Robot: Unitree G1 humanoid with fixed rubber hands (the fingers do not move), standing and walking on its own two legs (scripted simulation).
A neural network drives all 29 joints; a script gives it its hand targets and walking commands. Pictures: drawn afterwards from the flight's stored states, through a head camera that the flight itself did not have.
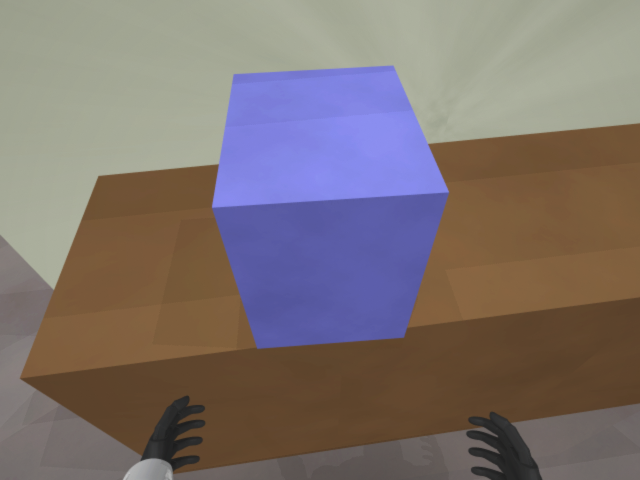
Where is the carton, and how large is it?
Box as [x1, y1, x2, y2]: [212, 66, 448, 348]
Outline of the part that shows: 393,66 246,73 233,75 212,209 257,348 403,337 448,191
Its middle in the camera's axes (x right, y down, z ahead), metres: +0.01 -0.04 +0.56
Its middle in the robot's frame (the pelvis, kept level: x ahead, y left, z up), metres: +0.45 +0.01 +0.08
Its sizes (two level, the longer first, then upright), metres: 0.265 0.223 0.296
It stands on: a pedestal, 0.70 m high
